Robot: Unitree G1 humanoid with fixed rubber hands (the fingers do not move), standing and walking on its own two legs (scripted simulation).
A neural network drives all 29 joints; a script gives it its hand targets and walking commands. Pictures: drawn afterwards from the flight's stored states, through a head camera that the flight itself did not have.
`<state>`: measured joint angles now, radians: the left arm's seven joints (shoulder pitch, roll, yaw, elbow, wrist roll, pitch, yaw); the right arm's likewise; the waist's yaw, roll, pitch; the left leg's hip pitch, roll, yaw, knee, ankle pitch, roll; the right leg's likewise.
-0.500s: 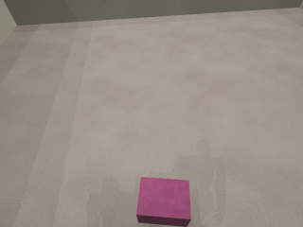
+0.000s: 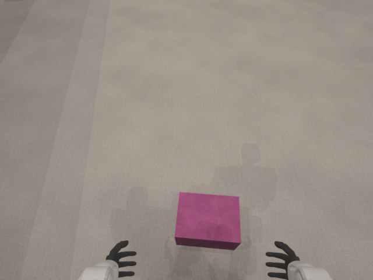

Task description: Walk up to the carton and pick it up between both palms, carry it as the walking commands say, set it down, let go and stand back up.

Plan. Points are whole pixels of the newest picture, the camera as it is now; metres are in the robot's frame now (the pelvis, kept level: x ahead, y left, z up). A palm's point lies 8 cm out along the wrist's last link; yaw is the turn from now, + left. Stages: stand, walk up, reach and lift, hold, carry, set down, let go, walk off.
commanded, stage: reach and lift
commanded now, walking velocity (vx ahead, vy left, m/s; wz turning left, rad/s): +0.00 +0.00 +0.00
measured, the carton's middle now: (207, 221) +0.42 -0.06 -0.67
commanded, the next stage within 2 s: none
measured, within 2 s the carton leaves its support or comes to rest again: neither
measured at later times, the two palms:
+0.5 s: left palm (124, 245) +0.23 +0.19 -0.16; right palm (302, 259) +0.20 -0.25 -0.15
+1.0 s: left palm (134, 193) +0.37 +0.19 -0.19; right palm (302, 207) +0.33 -0.29 -0.17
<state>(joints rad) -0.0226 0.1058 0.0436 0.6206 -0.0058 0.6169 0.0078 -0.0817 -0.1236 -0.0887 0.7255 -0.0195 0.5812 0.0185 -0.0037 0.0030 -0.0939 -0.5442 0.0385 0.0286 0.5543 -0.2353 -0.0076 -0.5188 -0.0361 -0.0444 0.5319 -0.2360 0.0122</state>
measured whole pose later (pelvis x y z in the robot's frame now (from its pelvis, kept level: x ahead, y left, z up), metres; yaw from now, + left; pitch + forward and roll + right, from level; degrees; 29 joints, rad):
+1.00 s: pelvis -0.05 +0.00 -0.10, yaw -1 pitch +36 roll +1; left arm -0.73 0.26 0.20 0.81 -0.05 0.21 0.02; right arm -0.70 -0.35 -0.27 0.86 0.11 0.17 0.12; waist -0.05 0.00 -0.13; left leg -1.35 0.01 -0.01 1.07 -0.34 -0.02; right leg -1.36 0.00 0.04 1.08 -0.35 0.02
